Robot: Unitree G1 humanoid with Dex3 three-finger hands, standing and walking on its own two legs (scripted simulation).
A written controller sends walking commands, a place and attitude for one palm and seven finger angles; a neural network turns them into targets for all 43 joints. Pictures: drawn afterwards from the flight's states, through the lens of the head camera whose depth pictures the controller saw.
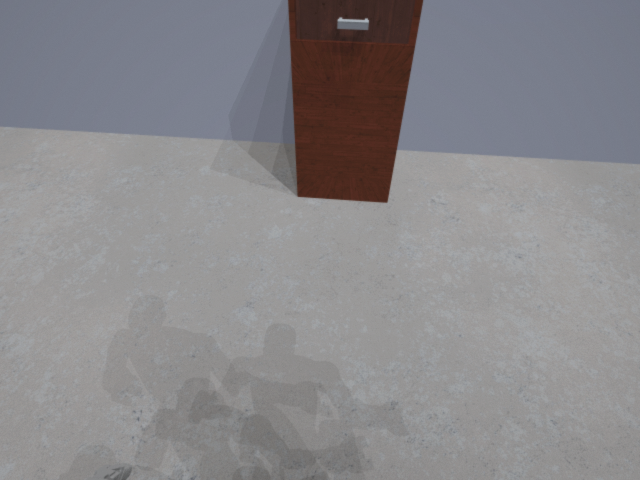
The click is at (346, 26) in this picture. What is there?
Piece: drawer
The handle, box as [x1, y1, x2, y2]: [337, 17, 368, 29]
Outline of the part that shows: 337,21 337,28 367,29 368,20 366,18 364,20 342,19 341,17 339,17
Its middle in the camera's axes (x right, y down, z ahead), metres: +0.11 -0.72 +1.28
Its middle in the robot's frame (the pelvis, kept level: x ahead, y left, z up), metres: +1.45 -0.03 +0.04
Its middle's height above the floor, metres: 0.80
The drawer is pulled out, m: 0.00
